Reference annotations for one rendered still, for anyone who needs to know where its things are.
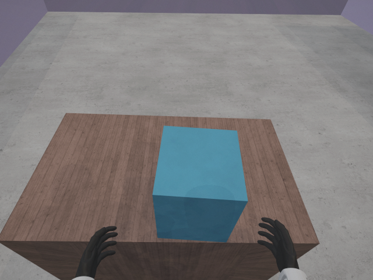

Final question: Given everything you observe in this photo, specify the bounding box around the robot right hand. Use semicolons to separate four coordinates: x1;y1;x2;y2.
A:
258;218;299;272

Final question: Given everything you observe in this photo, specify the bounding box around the robot right forearm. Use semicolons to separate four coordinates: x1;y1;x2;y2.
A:
278;268;308;280

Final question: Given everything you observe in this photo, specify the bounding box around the pedestal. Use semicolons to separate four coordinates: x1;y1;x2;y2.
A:
0;113;320;280

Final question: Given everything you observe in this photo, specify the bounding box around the robot left hand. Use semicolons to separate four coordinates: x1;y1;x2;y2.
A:
75;226;118;279

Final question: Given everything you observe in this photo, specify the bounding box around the carton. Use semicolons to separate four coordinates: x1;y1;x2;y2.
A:
152;126;248;242

